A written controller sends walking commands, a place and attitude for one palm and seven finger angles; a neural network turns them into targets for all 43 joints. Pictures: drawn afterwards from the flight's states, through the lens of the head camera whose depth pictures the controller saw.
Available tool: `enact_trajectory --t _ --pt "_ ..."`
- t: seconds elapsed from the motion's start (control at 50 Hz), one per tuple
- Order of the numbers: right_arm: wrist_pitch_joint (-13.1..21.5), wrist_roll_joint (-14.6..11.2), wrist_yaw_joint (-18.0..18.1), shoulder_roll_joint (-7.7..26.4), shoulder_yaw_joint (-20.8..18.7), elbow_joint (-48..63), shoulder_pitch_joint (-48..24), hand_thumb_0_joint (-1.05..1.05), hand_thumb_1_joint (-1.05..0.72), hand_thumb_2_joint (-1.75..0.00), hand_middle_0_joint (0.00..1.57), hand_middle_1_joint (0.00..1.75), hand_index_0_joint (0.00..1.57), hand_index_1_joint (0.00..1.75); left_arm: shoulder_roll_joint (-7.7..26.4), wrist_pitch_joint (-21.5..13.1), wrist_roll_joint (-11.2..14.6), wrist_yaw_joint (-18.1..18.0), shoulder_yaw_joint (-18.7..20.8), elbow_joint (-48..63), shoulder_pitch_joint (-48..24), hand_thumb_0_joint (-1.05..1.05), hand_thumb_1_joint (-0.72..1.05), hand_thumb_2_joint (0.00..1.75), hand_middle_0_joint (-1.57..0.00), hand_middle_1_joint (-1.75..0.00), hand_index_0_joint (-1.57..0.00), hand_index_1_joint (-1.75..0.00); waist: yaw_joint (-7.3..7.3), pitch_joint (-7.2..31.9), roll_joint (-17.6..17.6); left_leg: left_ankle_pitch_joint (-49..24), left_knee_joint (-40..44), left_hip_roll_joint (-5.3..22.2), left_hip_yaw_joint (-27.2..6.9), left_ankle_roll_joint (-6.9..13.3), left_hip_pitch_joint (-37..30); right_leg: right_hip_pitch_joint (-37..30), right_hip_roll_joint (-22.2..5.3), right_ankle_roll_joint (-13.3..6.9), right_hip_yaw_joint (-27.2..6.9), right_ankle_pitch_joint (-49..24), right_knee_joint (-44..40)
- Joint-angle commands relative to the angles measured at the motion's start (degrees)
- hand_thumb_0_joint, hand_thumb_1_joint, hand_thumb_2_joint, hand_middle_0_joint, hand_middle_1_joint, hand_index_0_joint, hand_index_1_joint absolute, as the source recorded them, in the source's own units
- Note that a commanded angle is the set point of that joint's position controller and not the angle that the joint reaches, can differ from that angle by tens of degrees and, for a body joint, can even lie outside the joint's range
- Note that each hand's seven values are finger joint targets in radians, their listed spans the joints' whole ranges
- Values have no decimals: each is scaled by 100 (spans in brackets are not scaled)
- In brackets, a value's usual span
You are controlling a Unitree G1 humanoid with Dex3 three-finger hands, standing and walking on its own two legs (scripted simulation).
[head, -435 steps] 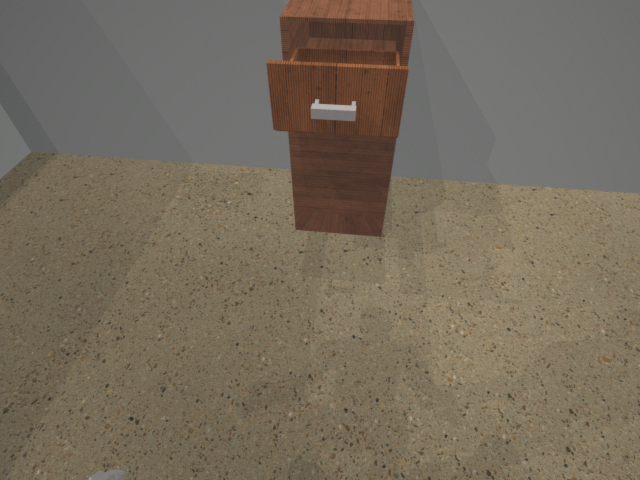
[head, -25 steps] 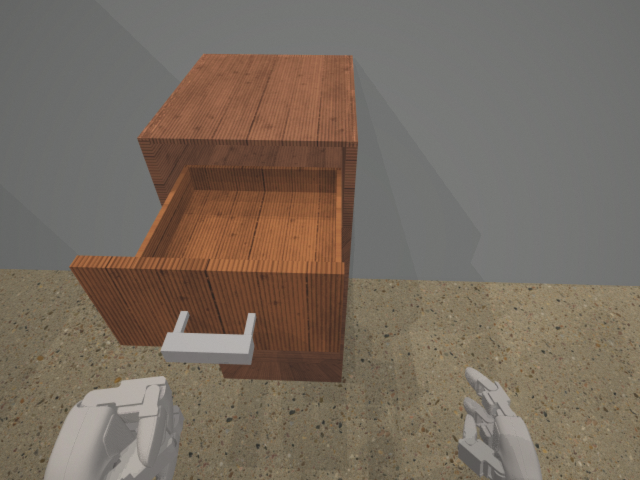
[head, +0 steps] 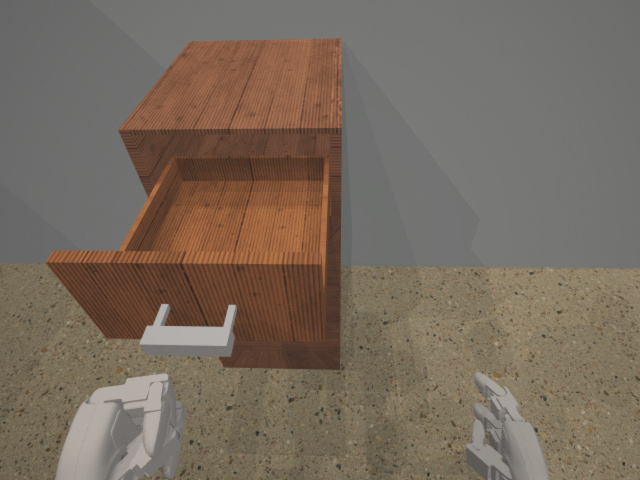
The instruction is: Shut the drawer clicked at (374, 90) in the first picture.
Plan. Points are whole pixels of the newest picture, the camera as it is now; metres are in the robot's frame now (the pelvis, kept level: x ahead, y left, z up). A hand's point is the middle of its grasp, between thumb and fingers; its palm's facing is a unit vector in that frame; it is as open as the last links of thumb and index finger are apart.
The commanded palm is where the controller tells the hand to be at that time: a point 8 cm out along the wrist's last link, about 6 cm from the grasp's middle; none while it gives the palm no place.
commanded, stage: bring the fist close to the handle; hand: left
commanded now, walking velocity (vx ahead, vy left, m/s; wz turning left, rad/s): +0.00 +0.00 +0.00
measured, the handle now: (193, 326) +0.30 +0.20 +0.04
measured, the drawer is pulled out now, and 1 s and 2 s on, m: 0.30 0.30 0.24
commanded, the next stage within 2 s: push the drawer shut in 1.14 s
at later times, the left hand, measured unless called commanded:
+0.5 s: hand (192, 414) +0.18 +0.16 +0.06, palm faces +0.07 -1.00 -0.06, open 3.3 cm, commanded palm +0.15 +0.22 +0.06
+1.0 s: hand (205, 407) +0.20 +0.16 +0.04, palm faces +0.05 -1.00 -0.04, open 3.3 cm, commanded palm +0.16 +0.21 +0.04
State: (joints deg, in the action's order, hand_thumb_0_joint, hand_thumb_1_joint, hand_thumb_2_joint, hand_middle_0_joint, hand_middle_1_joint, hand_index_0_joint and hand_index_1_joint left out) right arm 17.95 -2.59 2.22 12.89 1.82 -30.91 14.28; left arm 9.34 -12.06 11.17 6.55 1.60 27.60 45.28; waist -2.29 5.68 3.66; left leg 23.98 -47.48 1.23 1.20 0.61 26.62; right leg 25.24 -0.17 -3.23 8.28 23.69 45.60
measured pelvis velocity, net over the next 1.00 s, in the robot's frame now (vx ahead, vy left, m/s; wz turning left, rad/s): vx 0.00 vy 0.01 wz -0.01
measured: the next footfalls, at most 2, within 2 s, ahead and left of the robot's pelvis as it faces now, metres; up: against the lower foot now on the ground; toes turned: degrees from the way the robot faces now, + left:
none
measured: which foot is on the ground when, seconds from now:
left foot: down 0.00-1.00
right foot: down 0.00-1.00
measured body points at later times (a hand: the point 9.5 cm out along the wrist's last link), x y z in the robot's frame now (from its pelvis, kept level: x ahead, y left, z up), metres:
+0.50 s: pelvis +0.00 +0.00 -0.01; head +0.03 -0.02 +0.44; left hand +0.17 +0.21 +0.07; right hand +0.19 -0.23 -0.08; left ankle +0.01 +0.11 -0.70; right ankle +0.00 -0.08 -0.70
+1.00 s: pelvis +0.00 +0.01 -0.03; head +0.05 +0.00 +0.42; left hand +0.19 +0.21 +0.04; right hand +0.18 -0.22 -0.11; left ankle +0.01 +0.11 -0.70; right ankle +0.00 -0.08 -0.70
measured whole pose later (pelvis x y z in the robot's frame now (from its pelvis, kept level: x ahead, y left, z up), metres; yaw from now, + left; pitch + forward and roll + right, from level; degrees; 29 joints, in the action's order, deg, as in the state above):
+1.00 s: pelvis +0.00 +0.01 -0.03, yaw -1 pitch +12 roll -1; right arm 9.3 -1.3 1.4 13.2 0.8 -27.8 13.9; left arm 8.3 -21.6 10.0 4.0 0.7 13.2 33.3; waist 0.1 7.5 2.4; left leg 28.8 -59.5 1.1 1.7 1.4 43.1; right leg 41.9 -1.1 -2.8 7.6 28.2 57.8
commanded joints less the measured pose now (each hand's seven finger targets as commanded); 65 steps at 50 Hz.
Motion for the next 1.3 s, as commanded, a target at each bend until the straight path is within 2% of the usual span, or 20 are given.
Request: enact_trajectory --t 0.0,0.04,0.1,0.14,0.22,0.28,0.4,0.48,0.56,0.58,0.64,0.68,0.76,0.84,0.9,1.02,1.06,1.14,1.24,1.28 --pt "334 19 42 494 -298 916 -706 0 -90 -90 20 30 20 30 506 -549 189 54 557 978 -47 0 90 90 -140 -160 -140 -160 11 52 -426 -939 508 -186 -181 134 169 -136 -139 249 -857 -650 -1099" --pt "319 16 36 504 -328 866 -682 0 -90 -90 20 30 20 30 510 -653 246 128 649 791 -28 0 90 90 -140 -160 -140 -160 9 158 -514 -1086 463 -190 -176 121 213 -221 -161 278 -873 -1004 -1018" --pt "329 22 -4 535 -334 875 -674 0 -90 -90 20 30 20 30 330 -743 241 212 379 710 -47 0 90 90 -140 -160 -140 -160 68 197 -348 -1231 421 -201 -183 136 205 -137 -146 268 -770 -1301 -863" --pt "297 35 5 563 -366 849 -625 0 -90 -90 20 30 20 30 433 -796 233 228 458 566 -207 0 90 90 -140 -160 -140 -160 114 225 -521 -1159 356 -201 -189 132 292 -74 -167 309 -828 -1274 -857" --pt "199 59 0 564 -399 873 -600 0 -90 -90 20 30 20 30 396 -912 168 172 440 436 -221 0 90 90 -140 -160 -140 -160 94 376 -466 -1234 302 -209 -186 142 346 -16 -140 274 -756 -1329 -678" --pt "69 71 27 576 -415 839 -598 0 -90 -90 20 30 20 30 565 -999 155 103 663 227 -456 0 90 90 -140 -160 -140 -160 111 380 -596 -1135 220 -206 -182 130 525 37 -139 283 -821 -1185 -653" --pt "-22 82 25 623 -382 904 -540 0 -90 -90 20 30 20 30 378 -1158 177 148 406 -36 -867 0 90 90 -140 -160 -140 -160 223 447 -360 -987 87 -199 -193 132 646 338 -113 257 -803 -908 -502" --pt "-100 96 39 652 -393 872 -516 0 -90 -90 20 30 20 30 505 -1153 159 131 556 -367 -1088 0 90 90 -140 -160 -140 -160 228 528 -547 -877 9 -180 -224 119 834 420 -90 254 -800 -705 -422" --pt "-158 96 4 638 -410 953 -482 0 -90 -90 20 30 20 30 403 -1192 177 105 492 -370 -1076 0 90 90 -140 -160 -140 -160 176 873 -344 -1163 -43 -180 -217 107 792 338 -77 231 -704 -1187 -156" --pt "-205 108 6 645 -420 925 -494 0 -90 -90 20 30 20 30 455 -1188 135 55 571 -473 -1016 0 90 90 -140 -160 -140 -160 166 883 -481 -1215 -53 -168 -231 116 832 359 -55 228 -643 -1239 -111" --pt "-269 120 -22 629 -430 957 -467 0 -90 -90 20 30 20 30 361 -1246 141 24 489 -523 -1056 0 90 90 -140 -160 -140 -160 192 887 -347 -1225 -138 -171 -211 90 929 471 -50 228 -633 -1324 21" --pt "-322 137 -27 646 -437 944 -489 0 -90 -90 20 30 20 30 416 -1320 86 -25 507 -586 -1130 0 90 90 -140 -160 -140 -160 216 832 -476 -1197 -202 -156 -239 101 1049 588 -30 217 -616 -1253 96" --pt "-350 134 -61 638 -450 1067 -443 0 -90 -90 20 30 20 30 381 -1470 84 -47 383 -289 -1089 0 90 90 -140 -160 -140 -160 187 1136 -114 -1167 -276 -141 -232 84 995 722 -20 188 -574 -1128 269" --pt "-413 127 -58 656 -428 1159 -391 0 -90 -90 20 30 20 30 276 -1443 23 -165 154 -136 -1188 0 90 90 -140 -160 -140 -160 276 1036 -150 -1062 -282 -114 -294 87 1024 919 14 185 -515 -952 324" --pt "-503 136 -37 673 -418 1208 -373 0 -90 -90 20 30 20 30 301 -1313 -44 -248 174 -276 -1131 0 90 90 -140 -160 -140 -160 284 947 -371 -895 -280 -105 -317 93 1163 967 22 193 -502 -767 322" --pt "-576 127 -36 669 -381 1348 -356 0 -90 -90 20 30 20 30 252 -1202 -96 -355 18 -16 -1192 0 90 90 -140 -160 -140 -160 277 1048 -212 -854 -273 -107 -335 90 1107 996 20 183 -484 -717 358" --pt "-600 129 -36 668 -372 1371 -343 0 -90 -90 20 30 20 30 237 -1178 -121 -390 -10 -59 -1166 0 90 90 -140 -160 -140 -160 295 975 -311 -791 -284 -104 -330 88 1159 1022 23 188 -495 -651 341" --pt "-663 136 -27 667 -374 1371 -318 0 -90 -90 20 30 20 30 364 -1149 -121 -441 171 -152 -1165 0 90 90 -140 -160 -140 -160 294 900 -472 -665 -313 -112 -305 92 1288 983 23 202 -555 -547 271" --pt "-656 133 -30 679 -345 1396 -317 0 -90 -90 20 30 20 30 311 -1169 -95 -404 88 -74 -1330 0 90 90 -140 -160 -140 -160 316 949 -172 -715 -345 -128 -288 93 1238 984 6 190 -591 -610 269" --pt "-647 142 -9 700 -356 1312 -280 0 -90 -90 20 30 20 30 427 -1199 -102 -413 184 -118 -1565 0 90 90 -140 -160 -140 -160 369 956 -339 -764 -387 -109 -310 104 1247 987 18 195 -610 -655 256"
